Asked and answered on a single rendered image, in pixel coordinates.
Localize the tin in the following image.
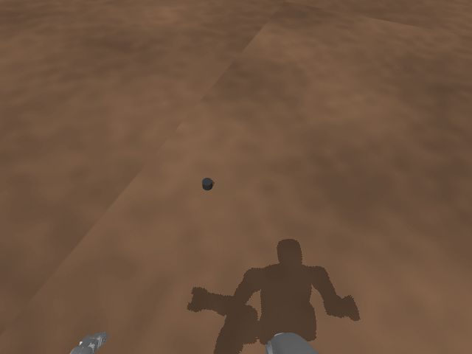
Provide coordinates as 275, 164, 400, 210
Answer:
202, 178, 212, 190

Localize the left robot hand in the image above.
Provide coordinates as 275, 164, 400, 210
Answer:
70, 332, 108, 354

